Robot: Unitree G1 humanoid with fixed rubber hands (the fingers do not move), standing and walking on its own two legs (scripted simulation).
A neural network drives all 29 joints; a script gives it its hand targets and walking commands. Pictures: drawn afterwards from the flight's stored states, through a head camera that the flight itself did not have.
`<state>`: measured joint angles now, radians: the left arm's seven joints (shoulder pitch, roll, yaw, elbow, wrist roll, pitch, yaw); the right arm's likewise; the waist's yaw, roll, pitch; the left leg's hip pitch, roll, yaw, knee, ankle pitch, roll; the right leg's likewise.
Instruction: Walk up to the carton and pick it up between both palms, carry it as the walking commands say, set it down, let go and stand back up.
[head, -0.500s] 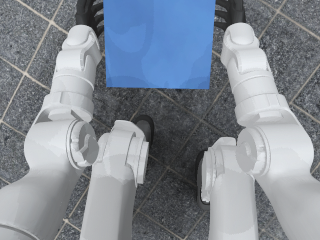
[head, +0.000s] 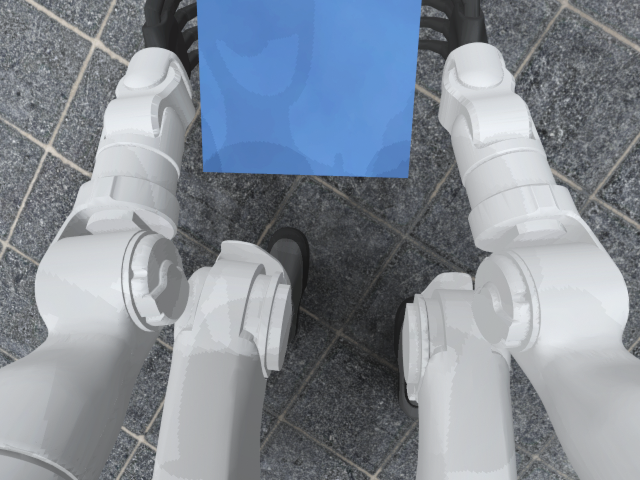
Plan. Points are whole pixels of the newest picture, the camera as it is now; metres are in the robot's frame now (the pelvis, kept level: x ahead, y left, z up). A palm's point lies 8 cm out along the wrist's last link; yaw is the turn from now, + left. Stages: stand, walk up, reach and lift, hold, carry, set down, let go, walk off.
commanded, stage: set down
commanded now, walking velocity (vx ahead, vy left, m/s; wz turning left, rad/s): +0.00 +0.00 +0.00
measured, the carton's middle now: (314, 83) +0.50 +0.12 -0.24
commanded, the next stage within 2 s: none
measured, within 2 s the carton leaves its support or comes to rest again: rests again in 0.86 s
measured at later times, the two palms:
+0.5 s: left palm (168, 55) +0.49 +0.26 -0.15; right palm (459, 45) +0.54 -0.04 -0.17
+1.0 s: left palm (162, 84) +0.47 +0.27 -0.17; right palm (478, 56) +0.54 -0.06 -0.18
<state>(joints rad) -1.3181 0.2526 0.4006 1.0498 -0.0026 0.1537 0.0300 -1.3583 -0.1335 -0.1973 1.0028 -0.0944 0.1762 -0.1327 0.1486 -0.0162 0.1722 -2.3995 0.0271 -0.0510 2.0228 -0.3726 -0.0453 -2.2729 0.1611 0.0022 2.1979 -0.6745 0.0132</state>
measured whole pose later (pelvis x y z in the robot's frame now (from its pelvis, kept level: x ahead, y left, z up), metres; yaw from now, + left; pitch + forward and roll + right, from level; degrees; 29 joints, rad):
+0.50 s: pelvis +0.00 +0.01 +0.00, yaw +0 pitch +42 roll +1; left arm -1.34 0.26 0.42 1.10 0.00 0.12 0.02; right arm -1.39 -0.14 -0.23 1.03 -0.14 0.15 -0.10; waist 0.14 0.00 0.20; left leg -2.39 0.03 -0.04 2.04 -0.38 -0.03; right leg -2.26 0.16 0.02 2.21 -0.68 0.03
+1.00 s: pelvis -0.01 +0.01 +0.00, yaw +1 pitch +41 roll +1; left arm -1.32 0.32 0.31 1.21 -0.16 -0.05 0.08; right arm -1.40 -0.25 -0.03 1.09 0.03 0.05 -0.13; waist 0.12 0.01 0.27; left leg -2.36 0.02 -0.02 2.01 -0.36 -0.03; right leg -2.23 0.15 0.03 2.19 -0.67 0.04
